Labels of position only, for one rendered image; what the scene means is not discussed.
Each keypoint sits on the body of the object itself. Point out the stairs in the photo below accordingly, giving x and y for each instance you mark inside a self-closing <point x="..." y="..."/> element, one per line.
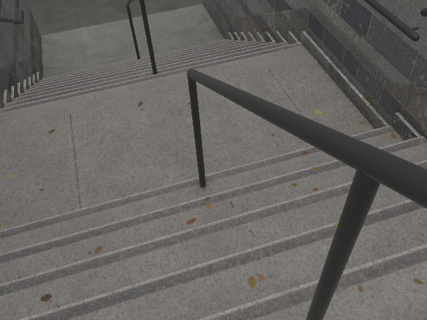
<point x="135" y="68"/>
<point x="250" y="245"/>

